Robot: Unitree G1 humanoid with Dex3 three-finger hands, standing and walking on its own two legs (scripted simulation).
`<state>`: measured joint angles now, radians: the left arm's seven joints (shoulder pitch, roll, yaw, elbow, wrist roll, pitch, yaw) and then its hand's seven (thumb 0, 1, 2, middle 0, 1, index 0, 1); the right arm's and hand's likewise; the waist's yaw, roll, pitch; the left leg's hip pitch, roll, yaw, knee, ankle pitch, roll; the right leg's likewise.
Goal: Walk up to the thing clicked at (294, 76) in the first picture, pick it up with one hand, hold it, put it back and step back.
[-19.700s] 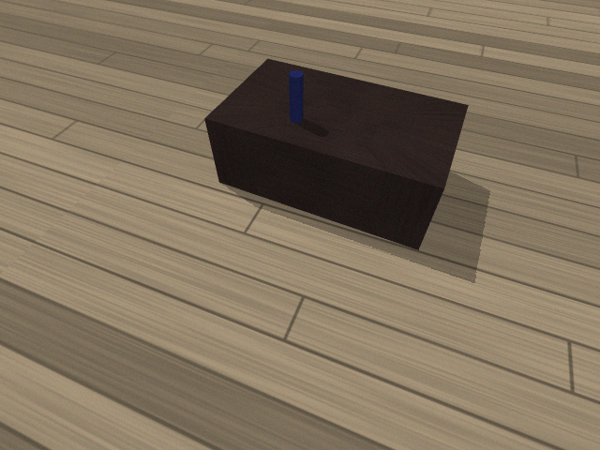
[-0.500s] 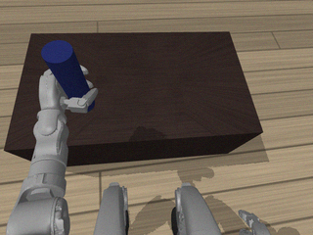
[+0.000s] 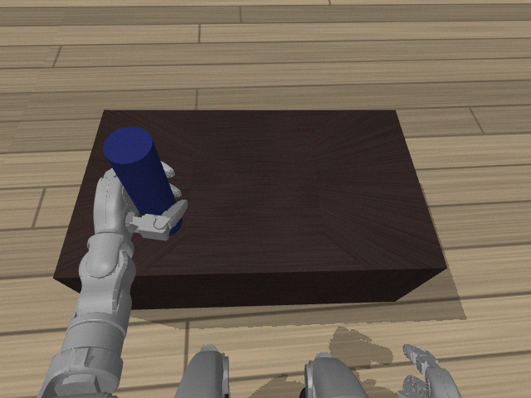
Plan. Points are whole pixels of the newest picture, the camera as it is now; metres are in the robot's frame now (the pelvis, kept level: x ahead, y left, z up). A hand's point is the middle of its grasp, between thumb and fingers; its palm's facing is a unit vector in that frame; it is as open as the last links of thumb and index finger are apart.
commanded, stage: lift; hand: left
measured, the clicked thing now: (150, 190) +0.38 +0.17 +0.07
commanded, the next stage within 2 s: hold in 0.58 s
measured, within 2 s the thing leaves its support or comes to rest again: neither
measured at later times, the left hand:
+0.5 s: hand (156, 196) +0.37 +0.16 +0.07, palm faces +0.05 -1.00 -0.01, open 7.8 cm
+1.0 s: hand (153, 198) +0.35 +0.16 +0.09, palm faces +0.05 -1.00 +0.00, open 7.8 cm
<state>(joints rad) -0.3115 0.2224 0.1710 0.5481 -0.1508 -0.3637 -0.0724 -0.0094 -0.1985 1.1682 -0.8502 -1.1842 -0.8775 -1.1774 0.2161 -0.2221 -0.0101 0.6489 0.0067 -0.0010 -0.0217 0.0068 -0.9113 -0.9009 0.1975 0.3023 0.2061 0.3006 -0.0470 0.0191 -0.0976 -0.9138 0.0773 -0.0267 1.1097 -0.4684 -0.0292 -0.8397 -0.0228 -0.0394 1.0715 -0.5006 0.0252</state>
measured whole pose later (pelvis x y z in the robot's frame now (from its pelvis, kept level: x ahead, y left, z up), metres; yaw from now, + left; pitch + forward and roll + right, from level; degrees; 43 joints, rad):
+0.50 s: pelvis +0.02 +0.00 +0.03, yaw +0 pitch +11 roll -2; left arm -0.20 0.20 0.16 0.48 -0.18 -0.36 -0.10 -0.01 -0.19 1.17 -0.84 -1.20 -0.87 -1.19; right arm 0.23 -0.22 -0.02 0.65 0.01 0.01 -0.02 0.01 -0.91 -0.90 0.20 0.30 0.21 0.30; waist -0.04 0.02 -0.06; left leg -0.71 0.08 -0.01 0.96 -0.44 -0.03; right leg -0.65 -0.02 -0.03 0.93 -0.47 0.02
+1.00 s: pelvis +0.02 -0.01 +0.04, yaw +0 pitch +8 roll -1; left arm -0.15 0.19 0.16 0.46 -0.19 -0.37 -0.12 -0.01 -0.19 1.17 -0.84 -1.20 -0.87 -1.19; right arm 0.23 -0.23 -0.02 0.65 0.01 0.02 -0.03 0.01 -0.91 -0.90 0.20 0.30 0.21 0.30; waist -0.03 0.02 -0.04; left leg -0.61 0.07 0.00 0.87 -0.41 -0.04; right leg -0.55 -0.02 -0.03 0.86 -0.44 0.02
